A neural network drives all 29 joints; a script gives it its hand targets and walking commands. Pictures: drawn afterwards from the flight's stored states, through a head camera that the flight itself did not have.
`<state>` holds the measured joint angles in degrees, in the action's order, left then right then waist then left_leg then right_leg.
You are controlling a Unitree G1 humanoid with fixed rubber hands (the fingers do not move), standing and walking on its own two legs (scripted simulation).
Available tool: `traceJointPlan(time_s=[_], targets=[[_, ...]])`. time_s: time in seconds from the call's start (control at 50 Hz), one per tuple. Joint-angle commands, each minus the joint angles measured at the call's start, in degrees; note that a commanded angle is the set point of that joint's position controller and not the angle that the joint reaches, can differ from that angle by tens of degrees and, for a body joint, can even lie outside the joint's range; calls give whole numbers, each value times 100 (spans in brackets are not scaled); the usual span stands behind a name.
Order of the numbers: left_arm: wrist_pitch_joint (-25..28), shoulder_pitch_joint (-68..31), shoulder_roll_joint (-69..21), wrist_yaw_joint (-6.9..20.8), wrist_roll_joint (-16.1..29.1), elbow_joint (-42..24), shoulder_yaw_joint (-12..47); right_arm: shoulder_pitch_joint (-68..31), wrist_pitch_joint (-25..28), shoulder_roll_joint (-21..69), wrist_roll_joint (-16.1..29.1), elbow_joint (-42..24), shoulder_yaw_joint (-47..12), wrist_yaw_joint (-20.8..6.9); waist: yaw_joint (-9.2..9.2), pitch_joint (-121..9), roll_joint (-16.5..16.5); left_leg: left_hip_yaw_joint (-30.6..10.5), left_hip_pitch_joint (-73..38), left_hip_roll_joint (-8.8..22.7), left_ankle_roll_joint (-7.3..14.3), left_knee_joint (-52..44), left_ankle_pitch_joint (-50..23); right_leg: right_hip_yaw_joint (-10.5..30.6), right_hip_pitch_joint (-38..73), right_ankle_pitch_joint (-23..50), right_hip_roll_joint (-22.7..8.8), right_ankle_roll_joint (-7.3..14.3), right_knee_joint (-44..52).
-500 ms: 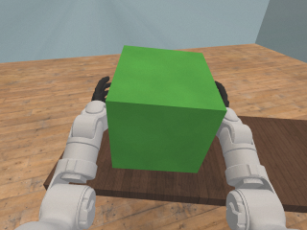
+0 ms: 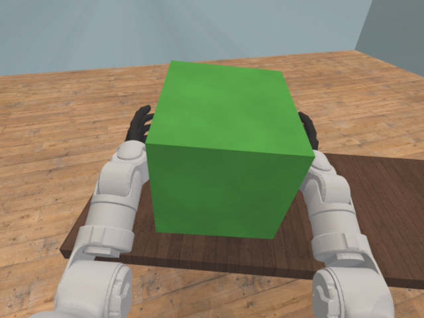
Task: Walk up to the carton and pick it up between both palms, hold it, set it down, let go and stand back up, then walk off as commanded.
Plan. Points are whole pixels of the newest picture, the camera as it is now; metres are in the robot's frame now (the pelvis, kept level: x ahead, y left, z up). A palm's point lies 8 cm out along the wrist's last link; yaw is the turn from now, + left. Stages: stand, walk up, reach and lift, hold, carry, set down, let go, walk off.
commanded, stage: hold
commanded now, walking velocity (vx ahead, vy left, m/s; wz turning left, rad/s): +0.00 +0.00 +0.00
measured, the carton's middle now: (221, 148) +0.38 +0.03 +0.18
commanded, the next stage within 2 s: none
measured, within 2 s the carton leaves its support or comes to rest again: neither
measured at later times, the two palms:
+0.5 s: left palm (136, 152) +0.35 +0.18 +0.18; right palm (301, 160) +0.37 -0.13 +0.17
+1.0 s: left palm (138, 155) +0.35 +0.18 +0.17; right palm (300, 163) +0.38 -0.13 +0.16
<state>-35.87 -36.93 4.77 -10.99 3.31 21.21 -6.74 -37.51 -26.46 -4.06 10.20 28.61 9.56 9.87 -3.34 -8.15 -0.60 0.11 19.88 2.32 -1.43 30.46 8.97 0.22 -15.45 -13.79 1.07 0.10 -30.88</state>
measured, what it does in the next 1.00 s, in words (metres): stands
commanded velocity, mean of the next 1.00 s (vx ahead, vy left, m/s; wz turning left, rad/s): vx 0.00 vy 0.00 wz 0.00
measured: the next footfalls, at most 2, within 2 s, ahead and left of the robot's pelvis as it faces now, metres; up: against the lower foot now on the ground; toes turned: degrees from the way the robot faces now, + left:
none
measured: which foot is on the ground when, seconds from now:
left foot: down 0.00-1.00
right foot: down 0.00-1.00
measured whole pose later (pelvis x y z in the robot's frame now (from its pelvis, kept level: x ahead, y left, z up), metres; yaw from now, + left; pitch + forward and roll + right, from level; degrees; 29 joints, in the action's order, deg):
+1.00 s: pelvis +0.00 +0.00 +0.00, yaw +0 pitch -3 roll -1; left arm -36.8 -36.7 4.1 -10.2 1.9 21.7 -7.7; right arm -37.4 -24.4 -3.3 9.0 31.7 10.1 9.3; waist -3.1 -4.3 -0.2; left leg 0.0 18.3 2.3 -1.4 30.2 8.6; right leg 0.2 -13.9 -13.5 1.1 0.1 -30.6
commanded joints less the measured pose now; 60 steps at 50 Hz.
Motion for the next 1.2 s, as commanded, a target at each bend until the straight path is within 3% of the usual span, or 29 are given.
traceJointPlan(time_s=[0.0, 0.08, 0.14, 0.2, 0.24, 0.28, 0.32, 0.34, 0.36, 0.4, 0.44, 0.46, 0.54, 0.62, 0.64, 0.66, 0.7, 0.76, 0.8, 0.82, 0.84, 0.88, 0.92, 0.98, 1.0, 1.06, 1.1, 1.14, 1.18], targets=[[201, -4812, -3723, 1278, 226, -1364, 2202, -5265, -137, 3622, 412, -1360, -2369, -576, 1073, -1982, 290, -244, -1656, -487, 247, -944, -194, 81, 146, 257, 33, -342, 1565], [-81, -4470, -3380, 1722, -485, -360, 1266, -5382, -272, 3420, 339, -144, -1920, -541, 994, -713, 391, -109, -1545, -496, 345, -1112, 43, 95, 214, -265, -74, -329, 1795], [2, -4906, -3382, 1939, -479, -61, 1006, -5975, -175, 3545, 201, 13, -1673, -626, 933, -538, 469, -21, -1390, -479, 419, -1243, 433, 126, 85, -1065, -101, -255, 1919], [326, -5660, -4015, 1815, 137, -955, 1759, -6581, 177, 3910, 371, -762, -1973, -765, 928, -1365, 217, -11, -1480, -428, 335, -1185, 199, 58, 140, -701, -27, -188, 1741], [651, -6407, -4431, 1574, 764, -2147, 2511, -6937, 425, 4299, 568, -1579, -2415, -824, 934, -2558, 64, -89, -1630, -396, 242, -1064, -104, -23, 280, -146, 88, -193, 1513], [811, -6755, -4802, 1305, 1156, -2799, 3165, -7157, 585, 4435, 692, -2207, -2727, -884, 979, -3520, -87, -214, -1861, -360, 130, -939, -233, -115, 257, 277, 155, -186, 1377], [985, -6859, -5024, 1050, 1540, -3690, 3874, -6914, 715, 4372, 805, -2854, -2949, -901, 1123, -4711, -275, -260, -2113, -335, -28, -704, -609, -182, 245, 810, 261, -203, 1272], [1029, -6836, -5011, 953, 1629, -3815, 3982, -6815, 724, 4396, 846, -3073, -3067, -912, 1063, -4962, -191, -265, -2190, -330, -44, -614, -662, -207, 178, 850, 298, -224, 1245], [1039, -6736, -5016, 864, 1668, -3959, 4145, -6458, 721, 4261, 808, -3030, -3016, -906, 1163, -5156, -341, -311, -2231, -301, -147, -554, -783, -207, 82, 1004, 319, -201, 1251], [939, -6104, -4838, 793, 1568, -3887, 4083, -6064, 630, 4293, 860, -3318, -3214, -842, 1055, -4990, -115, -287, -2220, -364, -97, -426, -1130, -141, 203, 1336, 299, -281, 1247], [760, -5626, -4483, 827, 1262, -3148, 3674, -5884, 455, 4143, 738, -3076, -3075, -779, 985, -4220, 63, -245, -1990, -427, 10, -513, -855, -72, 123, 1045, 236, -338, 1352], [645, -5304, -4309, 884, 1029, -2789, 3438, -5656, 354, 4055, 630, -2774, -2965, -740, 1038, -3700, 121, -255, -1914, -439, 64, -595, -739, -61, 120, 943, 207, -351, 1379], [156, -4860, -3682, 1344, 32, -871, 2012, -5548, -20, 3562, 226, -886, -2125, -640, 1028, -1537, 369, -136, -1549, -481, 306, -1038, 119, 57, 36, -268, 31, -291, 1684], [-94, -4560, -3307, 1839, -687, 41, 1066, -5419, -180, 3318, 58, 362, -1580, -645, 1034, -218, 330, -1, -1431, -505, 395, -1243, 508, 74, 35, -996, -130, -269, 1906], [-102, -4558, -3292, 1941, -713, -4, 936, -5585, -138, 3396, 96, 279, -1573, -657, 969, -255, 486, -12, -1494, -468, 441, -1233, 309, 87, 119, -839, -130, -256, 1902], [-49, -4741, -3353, 1997, -691, 49, 929, -5774, -79, 3415, 80, 329, -1531, -686, 944, -221, 393, 23, -1414, -478, 425, -1313, 497, 84, 76, -1131, -118, -220, 1936], [100, -5139, -3706, 2000, -404, -209, 1219, -6275, 100, 3639, 168, -62, -1659, -746, 932, -559, 382, 45, -1417, -438, 414, -1331, 485, 51, 83, -1112, -78, -182, 1886], [590, -6394, -4344, 1665, 512, -1833, 2298, -7069, 545, 4268, 535, -1275, -2318, -859, 841, -2214, 156, -28, -1567, -415, 302, -1164, 112, -28, 282, -413, 73, -194, 1601], [816, -6835, -4764, 1371, 1105, -2672, 3119, -7387, 738, 4489, 649, -2125, -2682, -914, 955, -3424, 28, -151, -1870, -361, 200, -969, -169, -124, 276, 199, 161, -194, 1404], [923, -6894, -4912, 1229, 1298, -3036, 3402, -7406, 815, 4537, 696, -2401, -2831, -925, 955, -3974, -23, -189, -1977, -350, 155, -865, -333, -171, 251, 443, 201, -232, 1336], [1006, -7016, -5037, 1101, 1519, -3500, 3830, -7176, 858, 4441, 752, -2789, -2903, -922, 1105, -4646, -197, -231, -2105, -338, 31, -718, -571, -209, 204, 799, 236, -215, 1286], [1056, -6569, -5085, 898, 1625, -3870, 4130, -6680, 891, 4384, 892, -3228, -3193, -894, 1054, -5216, -233, -250, -2328, -337, -67, -474, -1026, -200, 186, 1229, 307, -262, 1236], [954, -5992, -4889, 811, 1495, -3667, 4093, -6136, 765, 4273, 808, -3189, -3199, -825, 1042, -4836, -82, -272, -2255, -356, -75, -432, -1193, -173, 108, 1430, 320, -314, 1293], [628, -4941, -4427, 904, 1003, -2966, 3634, -5515, 490, 4052, 694, -3015, -3150, -692, 1044, -3883, 66, -300, -2113, -402, 34, -537, -1177, -86, 224, 1483, 233, -367, 1363], [484, -4830, -4183, 990, 758, -2516, 3306, -5358, 337, 3872, 610, -2695, -2964, -646, 1093, -3373, 99, -305, -2041, -421, 95, -658, -924, -38, 244, 1234, 180, -363, 1410], [119, -4332, -3609, 1336, -60, -1320, 2109, -5151, 3, 3575, 412, -1360, -2530, -536, 960, -1807, 364, -171, -1733, -501, 283, -951, -367, 68, 379, 562, 36, -388, 1582], [-53, -4195, -3470, 1588, -392, -781, 1691, -5073, -115, 3424, 318, -599, -2160, -494, 1086, -1063, 348, -106, -1745, -514, 325, -1040, -216, 79, 391, 259, -53, -373, 1704], [-137, -4143, -3345, 1816, -614, -585, 1320, -5238, -159, 3414, 342, -392, -2066, -486, 1010, -708, 438, -48, -1686, -523, 393, -1116, -127, 109, 441, 0, -89, -387, 1790], [-106, -4510, -3391, 1978, -628, -279, 1200, -5625, -112, 3465, 271, -74, -1816, -544, 1022, -391, 306, -3, -1557, -509, 409, -1213, 225, 111, 221, -589, -121, -299, 1890]])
